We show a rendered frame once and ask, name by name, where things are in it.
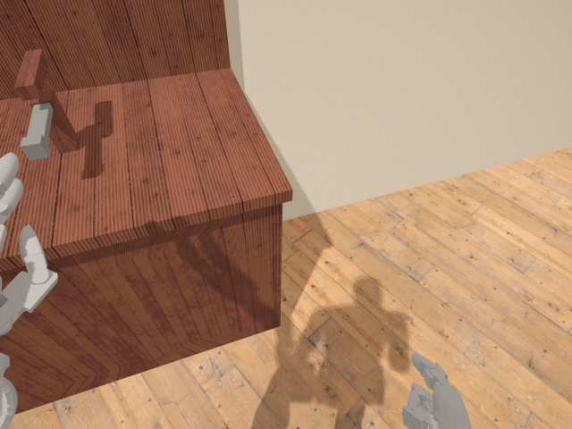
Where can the left robot hand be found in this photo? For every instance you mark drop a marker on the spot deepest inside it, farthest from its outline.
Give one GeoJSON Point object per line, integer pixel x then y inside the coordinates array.
{"type": "Point", "coordinates": [26, 290]}

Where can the tap lever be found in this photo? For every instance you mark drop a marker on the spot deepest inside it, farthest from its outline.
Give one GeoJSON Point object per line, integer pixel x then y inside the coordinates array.
{"type": "Point", "coordinates": [35, 145]}

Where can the counter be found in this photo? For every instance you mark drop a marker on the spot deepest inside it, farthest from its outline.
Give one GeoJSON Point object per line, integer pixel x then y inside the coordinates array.
{"type": "Point", "coordinates": [160, 205]}

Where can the robot left forearm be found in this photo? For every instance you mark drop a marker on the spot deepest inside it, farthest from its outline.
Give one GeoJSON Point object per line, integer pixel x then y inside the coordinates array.
{"type": "Point", "coordinates": [8, 395]}

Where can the right robot hand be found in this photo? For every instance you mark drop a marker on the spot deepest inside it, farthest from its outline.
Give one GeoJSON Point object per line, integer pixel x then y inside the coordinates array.
{"type": "Point", "coordinates": [444, 409]}

